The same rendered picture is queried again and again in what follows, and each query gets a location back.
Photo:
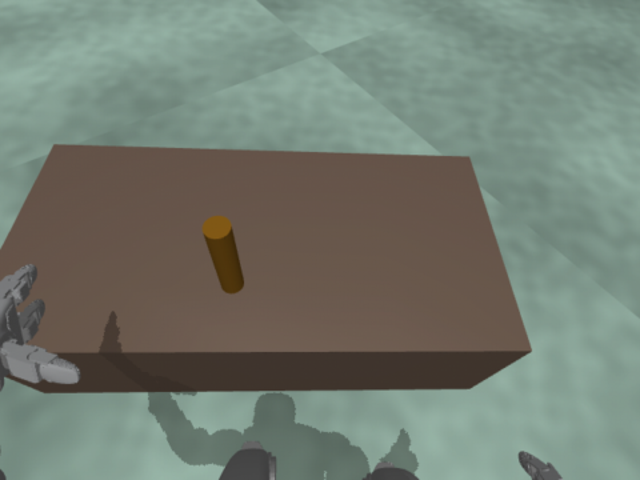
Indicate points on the left robot hand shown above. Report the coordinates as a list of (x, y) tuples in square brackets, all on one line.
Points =
[(28, 362)]

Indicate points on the right robot hand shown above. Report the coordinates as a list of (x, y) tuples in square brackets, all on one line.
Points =
[(537, 469)]

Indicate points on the can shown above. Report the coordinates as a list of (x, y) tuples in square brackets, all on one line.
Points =
[(220, 240)]

